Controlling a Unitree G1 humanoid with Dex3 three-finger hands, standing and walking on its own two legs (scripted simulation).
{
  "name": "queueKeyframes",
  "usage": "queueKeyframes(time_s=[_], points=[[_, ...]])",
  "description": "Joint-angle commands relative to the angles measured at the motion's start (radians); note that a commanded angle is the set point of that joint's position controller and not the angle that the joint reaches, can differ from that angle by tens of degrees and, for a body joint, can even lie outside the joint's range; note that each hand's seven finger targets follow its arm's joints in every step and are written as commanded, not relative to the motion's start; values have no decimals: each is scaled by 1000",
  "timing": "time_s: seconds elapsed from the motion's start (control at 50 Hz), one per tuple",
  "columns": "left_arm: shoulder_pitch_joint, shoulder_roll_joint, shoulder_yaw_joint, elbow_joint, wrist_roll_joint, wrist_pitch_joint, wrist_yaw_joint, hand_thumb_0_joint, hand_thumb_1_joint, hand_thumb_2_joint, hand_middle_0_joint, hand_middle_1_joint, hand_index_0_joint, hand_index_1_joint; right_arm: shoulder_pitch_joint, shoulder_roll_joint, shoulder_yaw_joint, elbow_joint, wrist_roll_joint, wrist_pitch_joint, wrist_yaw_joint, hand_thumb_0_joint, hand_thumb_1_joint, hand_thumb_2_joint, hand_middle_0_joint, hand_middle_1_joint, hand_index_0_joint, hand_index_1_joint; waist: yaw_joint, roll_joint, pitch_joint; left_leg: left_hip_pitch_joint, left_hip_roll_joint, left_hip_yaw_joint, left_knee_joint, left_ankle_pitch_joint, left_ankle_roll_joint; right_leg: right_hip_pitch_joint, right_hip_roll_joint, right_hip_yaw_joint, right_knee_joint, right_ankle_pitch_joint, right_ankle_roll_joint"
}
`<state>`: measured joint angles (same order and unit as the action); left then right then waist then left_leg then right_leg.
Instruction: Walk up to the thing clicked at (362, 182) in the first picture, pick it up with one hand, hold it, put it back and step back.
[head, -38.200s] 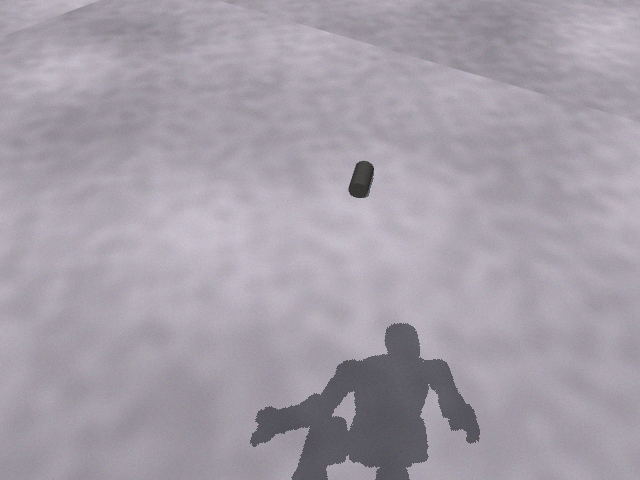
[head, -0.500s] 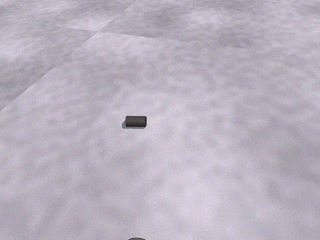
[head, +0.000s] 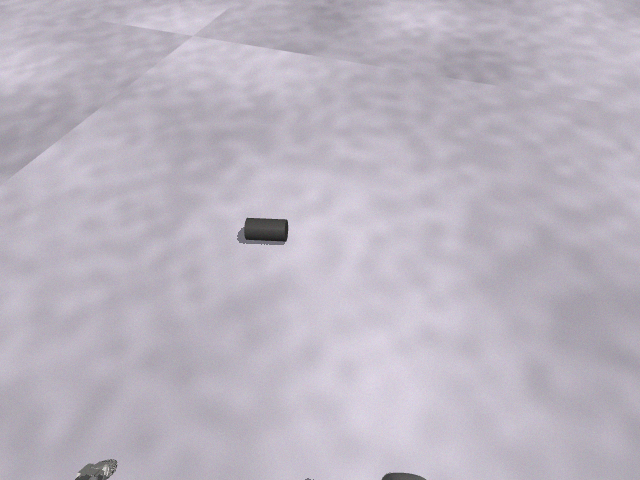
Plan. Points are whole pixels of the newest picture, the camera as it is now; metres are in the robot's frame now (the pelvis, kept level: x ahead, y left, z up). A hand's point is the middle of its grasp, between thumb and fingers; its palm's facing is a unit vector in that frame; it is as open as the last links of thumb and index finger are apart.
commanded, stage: step back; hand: left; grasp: from above
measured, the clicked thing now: (266, 229) +1.10 +0.22 -0.71
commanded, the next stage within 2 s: stand in 0.24 s
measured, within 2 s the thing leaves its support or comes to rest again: neither
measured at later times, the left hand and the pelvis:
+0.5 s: hand out of the picture +0.10 +0.29 -0.14, palm faces +0.04 -0.94 -0.33, open 7.4 cm; pelvis +0.03 +0.03 +0.02, yaw +1 degrees
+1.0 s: hand out of the picture +0.09 +0.27 -0.13, palm faces +0.00 -0.93 -0.36, open 7.4 cm; pelvis +0.03 +0.02 +0.03, yaw +1 degrees
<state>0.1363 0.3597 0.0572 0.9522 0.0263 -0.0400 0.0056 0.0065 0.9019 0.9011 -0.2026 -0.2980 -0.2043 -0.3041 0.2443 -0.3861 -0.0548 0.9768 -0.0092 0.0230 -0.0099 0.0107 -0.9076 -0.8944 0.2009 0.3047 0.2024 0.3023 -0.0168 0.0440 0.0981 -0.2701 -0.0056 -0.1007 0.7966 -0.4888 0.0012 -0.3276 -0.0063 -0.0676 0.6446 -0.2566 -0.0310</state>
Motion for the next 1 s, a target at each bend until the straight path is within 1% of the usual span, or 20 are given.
queueKeyframes(time_s=[0.0, 0.02, 0.06, 0.14, 0.18, 0.2, 0.22, 0.24, 0.26, 0.28, 0.3, 0.34, 0.36, 0.44, 0.52, 0.56, 0.68, 0.72, 0.82, 0.98], points=[[-61, 293, 70, -85, 3, -19, 15, 0, 900, 900, -200, -300, -200, -300, 35, -200, -34, -35, -3, -18, -8, 0, -900, -900, 200, 300, 200, 300, 21, -142, -31, -129, 27, -35, 131, -70, 6, 31, -334, 441, -357, -194, -176], [-60, 281, 65, -79, -1, -21, 17, 0, 900, 900, -200, -300, -200, -300, 32, -189, -28, -21, -3, -20, -7, 0, -900, -900, 200, 300, 200, 300, 24, -151, -43, -150, 19, -36, 124, -38, 10, 66, -293, 370, -334, -113, -153], [-50, 286, 69, -54, 1, -23, 18, 0, 900, 900, -200, -300, -200, -300, 32, -179, -29, -13, -10, -19, -4, 0, -900, -900, 200, 300, 200, 300, 31, -173, -59, -144, 22, -23, 114, 1, -1, 80, -268, 311, -295, -31, -135], [-80, 277, 67, -55, 1, -15, 14, 0, 900, 900, -200, -300, -200, -300, 14, -160, -23, 3, -15, -29, 0, 0, -900, -900, 200, 300, 200, 300, 29, -233, -107, -58, 27, 91, -99, 14, -9, 90, -259, 227, -244, 106, -135], [-108, 271, 62, -53, -8, -4, 11, 0, 900, 900, -200, -300, -200, -300, 37, -155, -28, 28, -20, -37, 0, 0, -900, -900, 200, 300, 200, 300, 6, -203, -135, 42, 2, 142, -279, 147, -8, 70, -226, 174, -155, 131, -106], [-110, 255, 54, -53, -11, 2, 10, 0, 900, 900, -200, -300, -200, -300, 45, -158, -34, 38, -26, -41, -3, 0, -900, -900, 200, 300, 200, 300, -6, -173, -145, 86, 1, 128, -366, 242, -3, 60, -213, 162, -99, 167, -79], [-48, 190, 25, -35, -30, 8, 4, 0, 900, 900, -200, -300, -200, -300, -5, -188, -31, 4, -18, -62, -3, 0, -900, -900, 200, 300, 200, 300, 11, -99, -146, 185, 112, -28, -432, 433, 9, -5, -129, 111, -66, 179, -26], [-23, 138, 12, -30, -46, 12, 2, 0, 900, 900, -200, -300, -200, -300, -54, -246, -38, -12, -26, -77, -6, 0, -900, -900, 200, 300, 200, 300, 40, 37, -181, 182, 264, -225, -477, 508, 71, -15, -50, 50, 12, 63, 20], [-68, 178, 20, -18, -46, 17, 6, 0, 900, 900, -200, -300, -200, -300, -121, -283, -35, -7, -21, -84, -5, 0, -900, -900, 200, 300, 200, 300, 53, 24, -136, 40, 272, -236, -448, 463, 124, 80, -43, 89, -43, -76, 22], [-72, 177, 14, -2, -45, 18, 1, 0, 900, 900, -200, -300, -200, -300, -174, -254, -28, -1, -16, -81, -2, 0, -900, -900, 200, 300, 200, 300, 73, 22, -105, -66, 246, -200, -455, 372, 115, 175, -60, 107, -91, -72, 23], [-84, 176, 12, 17, -37, 14, -3, 0, 900, 900, -200, -300, -200, -300, -188, -220, -20, 7, -11, -77, 3, 0, -900, -900, 200, 300, 200, 300, 67, 16, -99, -35, 204, -114, -459, 324, 79, 193, -72, 114, -162, -16, 15], [-59, 196, 7, 41, -27, 4, -8, 0, 900, 900, -200, -300, -200, -300, -187, -180, -8, 9, -2, -76, 2, 0, -900, -900, 200, 300, 200, 300, 47, 38, -140, 64, 150, -36, -431, 412, 26, 205, -115, 125, -179, 183, -8], [-62, 193, 4, 50, -27, 4, -10, 0, 900, 900, -200, -300, -200, -300, -156, -186, -7, 22, -2, -80, 2, 0, -900, -900, 200, 300, 200, 300, 33, 58, -151, 82, 152, -37, -453, 431, 19, 211, -108, 122, -185, 195, -7], [-85, 194, -11, 77, -28, 5, -9, 0, 900, 900, -200, -300, -200, -300, -185, -191, -6, 54, 3, -76, 1, 0, -900, -900, 200, 300, 200, 300, 34, 36, -134, 132, 159, -25, -477, 515, 18, 218, -108, 115, -241, 222, 1], [-80, 201, -19, 104, -24, -1, -5, 0, 900, 900, -200, -300, -200, -300, -184, -179, -4, 70, 8, -72, -1, 0, -900, -900, 200, 300, 200, 300, 20, -23, -164, 204, 152, 10, -470, 597, 17, 233, -122, 115, -272, 324, 3], [-75, 199, -23, 114, -23, -2, -3, 0, 900, 900, -200, -300, -200, -300, -192, -173, -3, 77, 10, -68, 0, 0, -900, -900, 200, 300, 200, 300, 19, -35, -151, 209, 151, 16, -484, 579, 16, 227, -123, 114, -287, 318, 8], [-82, 203, -24, 132, -18, -4, -2, 0, 900, 900, -200, -300, -200, -300, -223, -167, 2, 82, 3, -56, 8, 0, -900, -900, 200, 300, 200, 300, 20, -44, -115, 169, 139, 24, -528, 411, 14, 218, -128, 123, -342, 201, 21], [-84, 208, -24, 135, -18, -5, -2, 0, 900, 900, -200, -300, -200, -300, -218, -165, 4, 85, 3, -56, 11, 0, -900, -900, 200, 300, 200, 300, 18, -57, -109, 172, 137, 23, -537, 392, 11, 212, -130, 131, -358, 175, 17], [-87, 209, -23, 134, -18, -8, -2, 0, 900, 900, -200, -300, -200, -300, -225, -165, 6, 91, 1, -58, 14, 0, -900, -900, 200, 300, 200, 300, 22, -53, -140, 174, 138, 28, -538, 409, 6, 233, -136, 131, -355, 214, 17], [-91, 215, -23, 130, -16, -5, -1, 0, 900, 900, -200, -300, -200, -300, -206, -168, 7, 107, -3, -52, 17, 0, -900, -900, 200, 300, 200, 300, 23, -64, -125, 153, 134, 31, -537, 341, 6, 209, -137, 146, -385, 102, 15]])
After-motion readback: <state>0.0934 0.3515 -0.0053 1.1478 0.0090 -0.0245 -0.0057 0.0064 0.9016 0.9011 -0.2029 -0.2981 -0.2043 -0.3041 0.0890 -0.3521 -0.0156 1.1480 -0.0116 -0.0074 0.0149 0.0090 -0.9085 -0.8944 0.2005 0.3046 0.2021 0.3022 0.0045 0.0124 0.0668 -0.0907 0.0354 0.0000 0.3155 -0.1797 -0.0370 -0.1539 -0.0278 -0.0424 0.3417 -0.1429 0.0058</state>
